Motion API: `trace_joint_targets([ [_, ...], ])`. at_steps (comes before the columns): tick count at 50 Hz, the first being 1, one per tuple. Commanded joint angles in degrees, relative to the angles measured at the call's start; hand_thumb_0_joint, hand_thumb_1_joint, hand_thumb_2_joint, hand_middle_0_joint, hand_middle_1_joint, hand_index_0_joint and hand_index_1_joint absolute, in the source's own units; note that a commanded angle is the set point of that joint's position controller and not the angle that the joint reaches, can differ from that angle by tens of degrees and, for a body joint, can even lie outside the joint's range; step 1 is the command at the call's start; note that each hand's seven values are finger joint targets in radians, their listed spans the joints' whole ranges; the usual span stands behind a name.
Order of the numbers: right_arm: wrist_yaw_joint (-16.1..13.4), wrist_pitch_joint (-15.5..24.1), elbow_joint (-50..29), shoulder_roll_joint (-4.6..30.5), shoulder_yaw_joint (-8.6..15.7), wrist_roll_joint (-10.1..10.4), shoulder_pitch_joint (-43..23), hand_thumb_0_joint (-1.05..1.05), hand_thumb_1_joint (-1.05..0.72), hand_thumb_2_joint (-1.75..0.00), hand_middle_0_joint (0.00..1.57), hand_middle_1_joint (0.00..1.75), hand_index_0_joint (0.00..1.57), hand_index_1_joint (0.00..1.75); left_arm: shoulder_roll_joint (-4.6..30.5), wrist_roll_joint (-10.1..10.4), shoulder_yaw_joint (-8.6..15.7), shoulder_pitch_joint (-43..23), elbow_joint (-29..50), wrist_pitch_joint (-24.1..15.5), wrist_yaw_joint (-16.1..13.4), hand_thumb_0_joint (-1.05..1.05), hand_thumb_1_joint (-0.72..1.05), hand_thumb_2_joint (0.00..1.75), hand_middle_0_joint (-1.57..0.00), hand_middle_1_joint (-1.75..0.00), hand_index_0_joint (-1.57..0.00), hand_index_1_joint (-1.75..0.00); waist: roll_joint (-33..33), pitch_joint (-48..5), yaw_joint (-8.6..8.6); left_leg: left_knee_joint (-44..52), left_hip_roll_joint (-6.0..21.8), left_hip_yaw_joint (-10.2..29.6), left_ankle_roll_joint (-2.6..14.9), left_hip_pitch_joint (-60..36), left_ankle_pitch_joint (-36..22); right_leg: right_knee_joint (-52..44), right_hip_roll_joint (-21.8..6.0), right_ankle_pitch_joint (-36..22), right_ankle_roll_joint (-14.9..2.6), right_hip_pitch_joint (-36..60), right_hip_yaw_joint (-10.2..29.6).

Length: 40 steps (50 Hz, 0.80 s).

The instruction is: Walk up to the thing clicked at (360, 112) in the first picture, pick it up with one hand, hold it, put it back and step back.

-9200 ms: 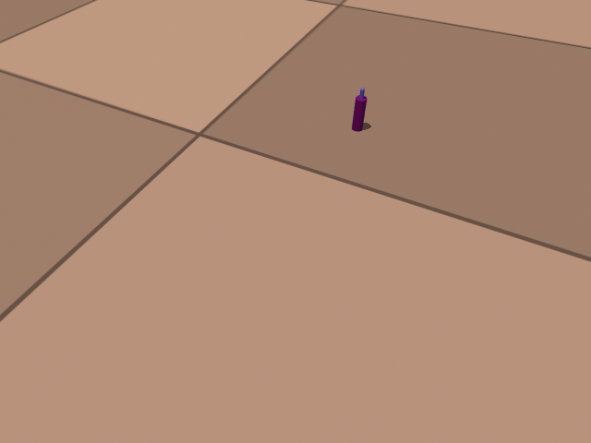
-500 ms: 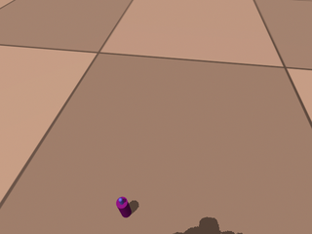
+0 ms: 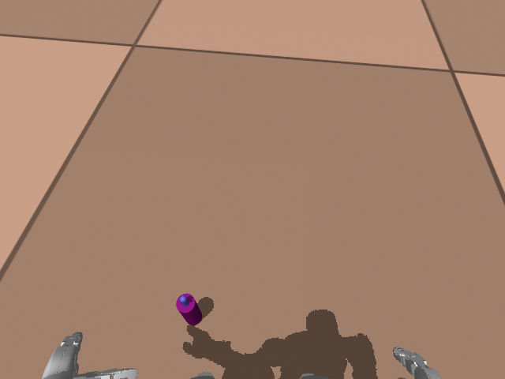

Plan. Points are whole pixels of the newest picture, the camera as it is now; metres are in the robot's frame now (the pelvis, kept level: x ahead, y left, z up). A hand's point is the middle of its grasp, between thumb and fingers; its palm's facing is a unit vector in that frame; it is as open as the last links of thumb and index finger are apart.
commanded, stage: go down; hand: left
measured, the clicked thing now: (188, 308) +0.39 +0.21 -0.63
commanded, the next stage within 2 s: none
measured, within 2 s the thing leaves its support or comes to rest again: neither
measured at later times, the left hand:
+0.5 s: hand out of the picture +0.15 +0.28 -0.17, palm faces +0.09 -0.95 -0.31, open 17.2 cm
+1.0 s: hand (89, 370) +0.18 +0.32 -0.22, palm faces +0.14 -0.95 -0.26, open 17.2 cm
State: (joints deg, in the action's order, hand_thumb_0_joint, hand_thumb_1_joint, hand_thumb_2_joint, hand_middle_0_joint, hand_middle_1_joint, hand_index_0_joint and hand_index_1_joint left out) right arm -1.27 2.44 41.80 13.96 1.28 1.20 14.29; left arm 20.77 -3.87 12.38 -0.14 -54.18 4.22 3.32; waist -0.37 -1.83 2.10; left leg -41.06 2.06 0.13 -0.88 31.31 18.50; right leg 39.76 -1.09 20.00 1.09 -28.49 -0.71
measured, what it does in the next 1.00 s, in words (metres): lowers itself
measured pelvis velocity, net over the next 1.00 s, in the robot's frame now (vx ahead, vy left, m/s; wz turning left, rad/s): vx -0.03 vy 0.01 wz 0.00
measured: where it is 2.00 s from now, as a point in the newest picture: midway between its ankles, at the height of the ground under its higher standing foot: outside the picture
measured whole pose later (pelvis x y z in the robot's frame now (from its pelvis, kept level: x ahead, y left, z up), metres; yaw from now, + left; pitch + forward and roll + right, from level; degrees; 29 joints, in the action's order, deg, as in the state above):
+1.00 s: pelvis -0.03 +0.01 -0.11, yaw +0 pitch +23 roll -3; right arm -4.6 12.9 32.0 14.6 0.1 -0.5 11.9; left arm 25.8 3.5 22.9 7.1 -31.5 0.7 12.7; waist -0.8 -8.4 2.3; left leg -79.2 2.0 3.3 -0.5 70.3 31.9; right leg 76.7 -1.0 33.8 1.7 -65.7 -2.2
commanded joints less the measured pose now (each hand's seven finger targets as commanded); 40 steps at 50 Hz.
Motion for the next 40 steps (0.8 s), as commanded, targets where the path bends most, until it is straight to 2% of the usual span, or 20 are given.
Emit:
trace_joint_targets([
  [1, -0.6, 4.1, -10.3, 10.2, 3.9, 0.2, -1.7, 0.00, -0.84, -0.88, 0.20, 0.30, 0.20, 0.30, 11.4, 0.6, 3.9, 3.0, 11.6, -0.2, 1.1, 0.00, -0.43, 0.08, -0.07, -0.09, -0.07, -0.09, 2.2, -11.8, -1.77, -0.3, -1.6, -0.7, 0.96, -1.9, -7.5, 0.6, 1.9, -6.3, -2.21, -1.4, -1.8],
  [3, -0.9, 4.9, -10.9, 10.1, 4.3, 0.2, -0.7, 0.00, -0.84, -0.88, 0.20, 0.30, 0.20, 0.30, 11.2, 0.9, 4.0, 4.0, 16.2, -0.3, 1.8, 0.00, -0.50, 0.07, -0.07, -0.09, -0.07, -0.09, 3.3, -14.5, -1.13, -2.6, -1.2, -0.5, 0.86, -2.2, -10.4, 3.6, 1.9, -9.0, -2.16, -2.3, -1.9],
  [5, -1.2, 5.6, -12.0, 10.0, 4.3, 0.1, -1.0, 0.00, -0.83, -0.88, 0.20, 0.30, 0.20, 0.30, 11.7, 1.1, 4.4, 2.6, 21.4, 0.0, 1.9, 0.00, -0.52, 0.06, -0.08, -0.08, -0.07, -0.08, 4.4, -15.5, -0.74, -4.3, -0.9, 0.0, 0.76, -1.3, -8.8, 5.6, 1.9, -7.2, -2.09, -5.4, -1.7],
  [11, -2.7, 6.9, -14.4, 9.8, 4.1, 0.0, -1.1, 0.00, -0.84, -0.88, 0.20, 0.30, 0.20, 0.30, 12.5, 1.3, 6.2, 10.9, 29.4, 3.5, 1.6, 0.00, -0.54, 0.07, -0.08, -0.08, -0.07, -0.09, 4.6, -16.3, -0.72, -6.9, -0.5, 0.8, 0.90, 1.2, -6.8, 8.1, 1.9, -5.3, -1.92, -8.0, -1.7],
  [12, -2.9, 7.1, -14.6, 9.7, 3.8, 0.0, -1.4, 0.00, -0.84, -0.88, 0.20, 0.30, 0.20, 0.30, 12.6, 1.3, 5.9, 11.1, 30.7, 4.3, 1.6, 0.00, -0.53, 0.05, -0.09, -0.07, -0.08, -0.08, 5.0, -15.8, -0.73, -7.3, -0.6, 0.8, 0.91, 1.8, -6.4, 8.2, 1.8, -5.1, -1.85, -8.1, -1.8],
  [13, -3.2, 7.2, -14.5, 9.8, 3.7, 0.0, -1.0, 0.00, -0.84, -0.88, 0.20, 0.30, 0.20, 0.30, 13.4, 1.4, 7.0, 12.1, 31.0, 5.0, 1.4, 0.00, -0.53, 0.06, -0.08, -0.07, -0.08, -0.08, 5.0, -15.4, -0.66, -7.9, -0.7, 0.6, 1.01, 2.5, -5.7, 8.3, 1.8, -4.6, -1.86, -8.9, -1.5],
  [20, -4.5, 8.7, -16.3, 8.4, 2.9, -0.5, -1.2, 0.00, -0.87, -0.89, 0.20, 0.30, 0.20, 0.30, 11.7, 2.4, 7.2, 14.9, 35.4, 8.5, 2.4, 0.00, -0.52, 0.06, -0.09, -0.08, -0.08, -0.08, 4.0, -16.8, 0.32, -13.2, -0.7, 0.7, 1.56, 5.8, -9.9, 11.3, 1.4, -9.2, -1.40, -10.7, -1.5],
  [21, -4.6, 8.9, -16.5, 8.4, 2.9, -0.6, -1.1, 0.00, -0.87, -0.89, 0.20, 0.30, 0.20, 0.30, 12.5, 2.5, 8.1, 15.3, 36.4, 8.5, 2.6, 0.00, -0.52, 0.05, -0.09, -0.08, -0.09, -0.08, 4.8, -17.5, -0.29, -13.7, -0.8, 0.7, 1.63, 6.0, -10.2, 11.8, 1.3, -9.2, -1.53, -11.1, -1.4],
  [23, -4.5, 9.2, -16.4, 8.3, 2.9, -0.8, -0.4, 0.00, -0.86, -0.89, 0.20, 0.30, 0.20, 0.30, 11.6, 2.9, 7.7, 18.0, 36.2, 8.6, 3.4, 0.00, -0.55, 0.05, -0.09, -0.09, -0.09, -0.09, 5.2, -17.9, -0.01, -14.7, -0.5, 1.0, 1.48, 6.2, -12.2, 13.3, 1.5, -10.3, -1.57, -11.8, -1.8],
  [25, -4.4, 9.5, -17.0, 8.5, 3.1, -0.9, -0.5, 0.00, -0.86, -0.89, 0.20, 0.30, 0.20, 0.30, 12.2, 3.1, 8.1, 18.2, 38.3, 8.2, 4.1, 0.00, -0.54, 0.05, -0.09, -0.08, -0.09, -0.08, 6.0, -19.2, -0.29, -15.3, -0.4, 1.3, 1.44, 6.0, -13.9, 14.5, 1.5, -10.9, -1.67, -12.6, -1.8],
  [26, -4.5, 9.5, -17.4, 8.4, 3.2, -1.0, -0.5, 0.00, -0.86, -0.89, 0.20, 0.30, 0.20, 0.30, 13.1, 3.0, 8.9, 17.7, 39.5, 7.9, 4.1, 0.00, -0.55, 0.05, -0.09, -0.09, -0.09, -0.09, 6.3, -19.1, -0.48, -15.8, -0.6, 1.1, 1.44, 6.9, -12.8, 14.5, 1.4, -10.6, -1.63, -12.9, -1.6],
  [28, -4.3, 9.8, -17.5, 8.3, 3.1, -1.1, -0.8, 0.00, -0.87, -0.89, 0.20, 0.30, 0.20, 0.30, 12.4, 3.3, 9.1, 19.3, 38.8, 7.7, 4.2, 0.00, -0.56, 0.05, -0.09, -0.08, -0.08, -0.08, 6.0, -18.0, -0.57, -15.5, -0.5, 1.5, 1.24, 8.7, -10.1, 15.4, 1.6, -7.8, -1.85, -14.2, -2.1],
  [29, -4.3, 10.0, -18.0, 8.2, 3.1, -1.1, -1.2, 0.00, -0.87, -0.89, 0.20, 0.30, 0.20, 0.30, 12.1, 3.6, 8.5, 18.9, 41.6, 7.3, 4.4, 0.00, -0.57, 0.04, -0.09, -0.07, -0.09, -0.08, 7.1, -18.4, -0.68, -15.6, -0.4, 1.6, 1.16, 8.5, -8.9, 15.8, 1.7, -6.4, -1.96, -15.2, -2.1],
  [30, -4.2, 10.0, -17.9, 8.3, 3.1, -1.0, -0.9, 0.00, -0.88, -0.89, 0.20, 0.30, 0.20, 0.30, 11.9, 3.5, 9.1, 21.1, 38.5, 7.6, 4.4, 0.00, -0.56, 0.04, -0.09, -0.08, -0.09, -0.08, 6.5, -18.7, -0.34, -15.6, -0.2, 2.0, 1.18, 8.7, -9.5, 16.4, 1.8, -6.3, -2.02, -15.9, -2.3],
  [33, -4.0, 10.0, -18.6, 7.8, 2.9, -1.1, -0.8, 0.00, -0.89, -0.89, 0.20, 0.30, 0.20, 0.30, 12.1, 3.9, 9.8, 22.6, 40.5, 7.0, 4.4, 0.00, -0.57, 0.02, -0.09, -0.07, -0.09, -0.07, 6.9, -18.9, -1.17, -16.2, -0.4, 2.2, 1.05, 10.3, -7.5, 17.2, 1.8, -4.7, -2.02, -16.6, -2.4],
  [34, -4.0, 10.1, -18.9, 7.8, 2.9, -1.0, -0.5, 0.00, -0.88, -0.89, 0.20, 0.30, 0.20, 0.30, 11.9, 4.1, 9.7, 22.8, 40.6, 6.9, 4.2, 0.00, -0.55, 0.03, -0.09, -0.08, -0.09, -0.07, 5.6, -19.3, -0.89, -16.9, -0.4, 2.0, 1.28, 10.8, -7.8, 17.2, 1.8, -5.5, -1.99, -16.1, -2.4],
  [36, -4.0, 10.3, -19.2, 8.2, 3.3, -1.1, -0.5, 0.00, -0.89, -0.89, 0.20, 0.30, 0.20, 0.30, 12.1, 4.6, 9.7, 20.9, 44.9, 6.0, 4.2, 0.00, -0.54, 0.03, -0.08, -0.08, -0.09, -0.07, 6.3, -20.8, -0.62, -18.2, -0.5, 1.6, 1.39, 10.8, -8.3, 17.6, 1.7, -6.7, -1.85, -16.3, -1.9],
  [37, -4.0, 10.4, -18.9, 7.9, 3.0, -1.1, -0.5, 0.00, -0.89, -0.89, 0.20, 0.30, 0.20, 0.30, 12.7, 4.5, 11.2, 22.8, 41.5, 6.1, 4.0, 0.00, -0.53, 0.04, -0.08, -0.08, -0.09, -0.08, 5.7, -19.9, -0.76, -18.4, -0.5, 1.6, 1.37, 11.8, -7.3, 17.9, 1.8, -5.7, -1.83, -16.8, -1.9],
  [38, -4.0, 10.6, -18.8, 8.2, 3.1, -1.1, -0.5, 0.00, -0.90, -0.89, 0.20, 0.30, 0.20, 0.30, 12.6, 4.8, 10.4, 20.6, 43.3, 5.5, 4.1, 0.00, -0.54, 0.03, -0.09, -0.07, -0.09, -0.07, 6.5, -19.7, -0.20, -18.5, -0.4, 1.9, 1.29, 12.3, -7.0, 18.7, 1.7, -5.2, -1.93, -17.9, -2.1],
  [40, -4.1, 10.9, -18.4, 8.5, 3.1, -1.2, -0.9, 0.00, -0.90, -0.90, 0.20, 0.30, 0.20, 0.30, 13.4, 4.7, 11.0, 16.2, 41.2, 4.1, 3.9, 0.00, -0.53, 0.03, -0.09, -0.07, -0.09, -0.06, 5.7, -17.4, 0.49, -19.3, -0.3, 2.2, 1.41, 15.2, -2.8, 19.7, 1.7, -1.6, -2.00, -21.3, -2.0],
])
